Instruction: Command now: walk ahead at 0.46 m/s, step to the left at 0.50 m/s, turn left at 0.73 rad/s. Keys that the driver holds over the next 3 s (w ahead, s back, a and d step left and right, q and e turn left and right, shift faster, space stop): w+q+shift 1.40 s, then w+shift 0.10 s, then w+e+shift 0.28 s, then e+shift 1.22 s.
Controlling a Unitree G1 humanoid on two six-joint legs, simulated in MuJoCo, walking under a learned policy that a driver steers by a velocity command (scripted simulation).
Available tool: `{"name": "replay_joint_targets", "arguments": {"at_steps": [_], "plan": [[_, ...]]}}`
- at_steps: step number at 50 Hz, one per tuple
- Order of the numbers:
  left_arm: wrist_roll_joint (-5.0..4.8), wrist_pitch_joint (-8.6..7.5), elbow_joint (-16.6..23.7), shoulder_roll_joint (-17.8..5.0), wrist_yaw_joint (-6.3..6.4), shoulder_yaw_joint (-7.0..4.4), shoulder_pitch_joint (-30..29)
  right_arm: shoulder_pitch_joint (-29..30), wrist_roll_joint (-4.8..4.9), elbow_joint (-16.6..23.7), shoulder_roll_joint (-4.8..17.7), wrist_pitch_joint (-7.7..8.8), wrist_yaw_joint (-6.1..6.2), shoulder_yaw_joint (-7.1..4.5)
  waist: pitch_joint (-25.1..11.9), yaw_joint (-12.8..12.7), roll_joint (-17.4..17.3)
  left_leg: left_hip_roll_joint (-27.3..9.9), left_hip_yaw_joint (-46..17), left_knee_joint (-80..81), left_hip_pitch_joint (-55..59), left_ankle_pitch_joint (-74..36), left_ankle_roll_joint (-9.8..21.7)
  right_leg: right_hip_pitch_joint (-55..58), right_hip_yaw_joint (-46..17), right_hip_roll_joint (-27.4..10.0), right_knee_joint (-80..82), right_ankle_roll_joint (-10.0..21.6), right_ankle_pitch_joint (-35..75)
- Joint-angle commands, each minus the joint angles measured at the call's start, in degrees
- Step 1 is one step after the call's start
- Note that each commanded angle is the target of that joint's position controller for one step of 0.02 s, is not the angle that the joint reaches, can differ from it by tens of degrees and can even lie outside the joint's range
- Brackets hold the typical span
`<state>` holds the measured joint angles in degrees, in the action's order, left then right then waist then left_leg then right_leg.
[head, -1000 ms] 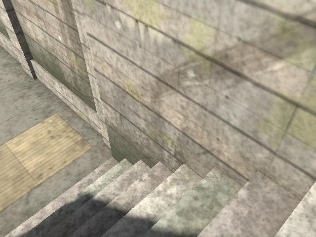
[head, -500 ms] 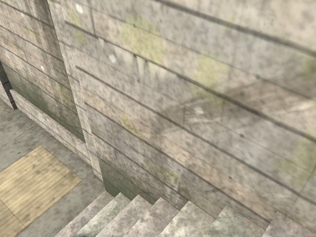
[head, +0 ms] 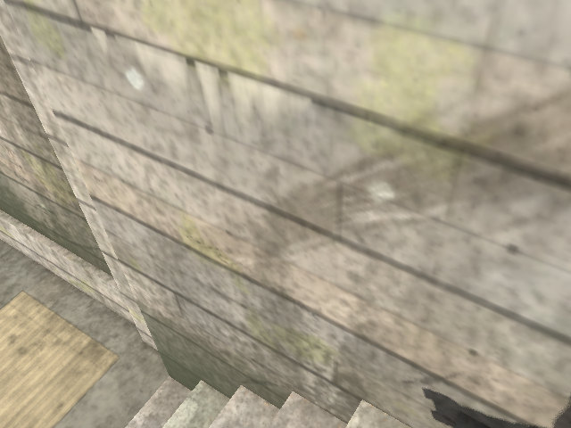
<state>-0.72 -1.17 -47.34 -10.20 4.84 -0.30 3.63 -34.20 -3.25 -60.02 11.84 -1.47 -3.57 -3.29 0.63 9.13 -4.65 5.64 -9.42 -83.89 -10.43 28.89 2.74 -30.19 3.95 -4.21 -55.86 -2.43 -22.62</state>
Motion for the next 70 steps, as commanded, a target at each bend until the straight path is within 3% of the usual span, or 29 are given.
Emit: {"name": "replay_joint_targets", "arguments": {"at_steps": [1, 5, 9, 16, 19, 22, 24, 25, 26, 28, 29, 32, 38, 41, 43, 44, 45, 48, 50, 51, 55, 56, 58, 59, 60, 61, 63, 66, 70], "plan": [[0.54, 2.06, -4.8, -7.9, 2.22, -5.65, 13.5, 12.2, 0.18, 10.8, 4.7, -3.64, -1.12, 0.29, 0.3, -7.8, 13.8, -9.2, -0.5, -7.3, -28.1, -13.1, -1.9, 17.2, -19.1, -19.4, 22.4, 12.4, 42.4], [2.42, -2.41, -6.2, -7.0, 2.02, -5.73, 2.7, 17.1, -0.60, 12.9, 6.2, -5.14, -3.28, 0.81, 6.9, -0.9, 13.1, -12.8, -1.4, 19.7, -19.9, -38.3, -1.0, -2.4, -2.7, -16.0, 20.4, 5.2, 16.9], [0.84, -5.18, -6.8, -12.6, 2.76, -6.97, -2.0, 19.3, 3.36, 15.0, 5.5, -3.66, -6.87, 0.65, 1.3, 4.5, 10.2, -10.8, 5.7, 33.6, 5.0, -75.7, 0.2, -13.4, 7.9, -14.0, 13.0, 1.7, 0.2], [7.35, -4.15, -16.0, -16.7, 4.50, -9.49, 19.4, 36.1, -2.43, 15.1, 11.6, -3.92, -3.81, -0.65, 9.3, -12.7, 12.3, -16.7, 3.1, 45.3, -24.5, -70.3, 1.0, 17.2, 6.5, -21.2, -13.8, -4.1, -7.0], [5.97, -3.37, -15.5, -13.4, 5.58, -9.44, 17.2, 16.6, 0.06, 5.1, 8.4, -1.13, -3.95, 0.74, -0.1, -8.6, 5.6, -18.6, 4.0, 62.7, -2.0, -83.2, 1.6, 13.5, 11.0, -17.9, -37.1, -3.0, -14.9], [4.07, -1.13, -15.9, -10.7, 7.04, -8.40, 9.2, 3.7, 2.15, -7.3, 14.4, 2.63, -2.72, -1.32, 7.9, -0.1, -18.4, -14.8, 10.1, 72.4, 10.6, -98.0, 4.5, -1.3, 16.0, -3.1, -84.5, -3.5, -40.8], [4.06, 0.86, -8.1, -1.7, 5.32, -5.68, 5.4, 2.4, 5.93, -7.4, 20.5, 3.36, -2.01, 1.51, 7.2, -4.5, -30.3, -11.9, 3.6, 37.9, 15.4, -147.2, -3.1, -27.4, 10.1, 3.6, -101.1, -0.1, -44.0], [5.11, 0.42, 2.5, -0.5, 7.26, -4.94, -5.2, -0.2, 2.95, -6.2, 27.5, 3.54, 0.75, -3.79, -10.3, 3.2, -50.1, -14.0, -3.9, 36.1, 30.7, -123.1, 1.3, -42.9, 4.4, 5.3, -82.5, -0.4, -31.4], [5.52, -0.48, 0.1, -7.1, 5.69, -4.86, -6.1, 2.8, 3.19, -2.7, 22.3, 4.39, 2.21, -3.27, -13.0, 6.0, -37.4, -12.4, -13.2, 44.3, 23.3, -77.3, 3.2, -36.7, -0.1, 0.9, -63.7, 2.3, -21.9], [3.27, -0.73, -7.4, -9.5, 2.13, -5.48, 2.8, 19.7, -1.75, 4.4, 11.7, 3.83, 3.51, -0.56, -8.1, -1.8, -20.9, -13.9, -20.1, 49.3, 14.5, -63.0, 10.2, -28.0, -1.8, 1.2, -40.4, 1.5, -12.2], [2.56, 0.02, -6.8, -7.1, 0.77, -4.80, 5.3, 17.2, -2.13, 5.7, 10.0, 3.59, 4.64, -0.32, -11.4, -3.8, -23.3, -18.6, -34.1, 47.6, 14.4, -63.6, 17.3, -28.5, -5.8, 2.1, -42.6, 1.4, -18.5], [5.15, -1.48, -3.1, -11.0, 1.72, -4.23, -5.3, 12.6, 1.20, 6.4, 7.8, 7.55, 4.02, -0.08, -5.6, -3.3, 5.2, -15.0, -29.2, 43.4, 10.2, -59.9, 11.8, -28.7, -7.3, 1.0, -12.7, -0.1, 13.2], [0.53, -7.74, -3.1, -6.3, -2.80, -3.27, -3.3, 7.2, 1.87, 1.6, 0.6, 8.18, 4.95, 1.48, 2.1, -2.5, 11.8, 4.1, -17.3, 28.8, -8.9, -14.6, 8.4, 10.3, -3.3, 9.1, 33.1, -1.8, 58.9], [0.54, -6.65, -7.2, -1.6, -4.26, -2.47, 10.3, 10.5, 1.63, 0.1, 4.0, 5.12, 5.38, 0.27, 2.4, -9.2, 5.7, 5.3, -12.9, 13.1, -21.9, 6.6, 8.9, 38.7, -9.0, 1.3, 45.2, -0.2, 69.6], [1.66, -4.59, -14.7, -7.6, -4.44, -4.85, 36.9, 26.5, 1.20, 5.6, 4.8, 5.28, 4.49, -0.46, -2.0, -27.1, 11.9, 6.7, -8.7, -17.8, -39.1, 21.3, 7.6, 58.7, -9.7, -3.1, 27.3, 4.7, 63.6], [2.08, -3.68, -11.4, -11.6, -4.90, -5.14, 35.5, 24.5, 3.09, 8.2, 6.4, 4.99, 5.93, -1.68, 3.3, -26.1, 16.0, 10.7, -1.7, -32.6, -38.8, 23.7, 6.4, 49.7, -12.1, -10.7, 30.7, 6.0, 78.6], [4.30, -5.02, -9.5, -13.0, -6.97, -4.04, 29.2, 9.7, 5.84, 10.9, 0.1, 4.28, 6.47, -0.04, -3.2, -9.8, 28.4, 4.7, 3.4, -39.8, -57.8, 22.6, 6.4, 64.9, -22.4, -22.9, 5.7, 11.4, 103.1], [-0.90, -5.01, -7.7, -8.2, -6.14, -4.35, 25.4, 18.1, -2.28, 8.3, 0.7, 1.68, 5.03, 0.51, 3.1, -10.4, 6.8, -6.1, 3.8, -31.7, -60.9, 8.1, 10.2, 35.0, -26.3, -18.1, 15.0, 13.9, 36.7], [-0.01, -7.40, -8.8, -9.0, -5.31, -3.99, 24.5, 29.4, -1.97, 13.6, 1.2, 1.03, 4.94, 0.94, 10.3, -11.0, 12.8, -11.5, -1.0, -10.1, -62.7, -9.7, 7.8, 21.5, -30.8, -23.6, 12.3, 10.9, 41.2], [1.16, -7.20, -8.5, -1.8, -4.38, -1.72, 19.1, 27.5, 0.31, 13.5, -0.1, 1.66, 4.02, 1.69, 13.2, -5.4, 0.4, -8.4, -1.0, 14.4, -41.0, -34.1, 4.0, -4.5, -15.9, -16.3, 13.1, 7.8, 21.1], [-0.89, -10.24, -6.0, -6.1, -3.40, -2.01, 10.7, 20.6, 3.07, 10.0, -3.4, 3.63, 0.72, 3.39, 3.7, -0.2, 3.1, -2.2, 18.3, 30.3, 6.0, -80.3, 3.2, -28.8, 5.4, -7.5, -0.8, 3.0, -4.5], [-0.39, -10.12, -5.4, -12.8, -3.59, -3.41, 5.1, 16.0, 3.87, 10.2, -0.6, 2.40, 1.31, 2.72, 1.5, 3.9, 14.6, -5.0, 16.3, 33.1, 8.0, -68.8, 4.3, -22.1, 0.1, -12.5, -5.0, 6.1, 3.3], [0.52, -9.24, -6.3, -12.3, -4.25, -3.75, 6.2, -6.4, 1.76, 1.9, 12.5, 0.32, 4.09, -2.01, -6.9, 11.6, 9.2, -2.3, 20.5, 28.7, 32.4, -56.2, 10.5, -23.1, 8.2, -9.4, -41.5, 2.6, 33.3], [1.36, -6.63, -6.2, -13.1, -3.81, -4.55, 5.1, -8.3, 2.21, 1.3, 14.5, 0.11, 3.55, -3.23, -1.7, 15.6, 0.6, -6.6, 9.4, 45.5, 30.9, -44.3, 16.1, -24.6, 8.3, -2.3, -67.1, 2.7, 11.2], [2.42, -3.40, -4.9, -10.4, -2.65, -4.33, 6.9, 2.9, 3.60, 3.8, 11.4, 0.93, 2.41, -1.98, 9.3, 11.3, -7.2, -6.0, 9.0, 61.5, 13.5, -39.3, 14.1, -20.2, 9.0, 3.4, -75.1, 6.2, -19.8], [4.28, -3.79, 1.5, -8.7, -2.93, -3.79, 15.6, 7.0, 2.27, 3.2, 12.7, 1.95, 2.53, -0.72, 9.7, -4.6, -8.6, -9.2, -5.5, 39.4, 21.9, -66.7, 13.3, -39.4, 0.7, 0.1, -60.5, 6.0, -16.5], [6.72, -4.09, -3.5, -8.9, -4.09, -3.90, 21.0, 7.6, 3.34, 3.7, 9.5, 3.65, 2.89, 0.26, 2.9, -8.5, 15.2, -12.8, -15.4, 43.1, 9.9, -42.1, 15.4, -31.0, -8.3, -1.5, -43.6, 5.1, -15.9], [4.29, -3.60, -1.5, -5.2, -2.41, -2.25, 19.1, 16.1, -0.39, 7.0, 8.0, 5.55, 4.55, 0.66, 3.0, -15.1, 4.2, -14.9, -28.5, 45.6, -26.8, -36.8, 21.7, -6.5, -6.9, 2.5, -22.8, -4.0, 13.5], [2.57, -2.66, 0.9, -7.1, -3.54, -2.18, 13.9, 24.7, 3.21, 10.3, 4.8, 5.86, 5.42, 1.27, 1.6, -15.4, -0.1, 1.1, -13.2, 30.6, -40.7, -12.3, 13.0, 19.1, -4.2, 6.4, 7.0, -1.7, 43.0]]}}
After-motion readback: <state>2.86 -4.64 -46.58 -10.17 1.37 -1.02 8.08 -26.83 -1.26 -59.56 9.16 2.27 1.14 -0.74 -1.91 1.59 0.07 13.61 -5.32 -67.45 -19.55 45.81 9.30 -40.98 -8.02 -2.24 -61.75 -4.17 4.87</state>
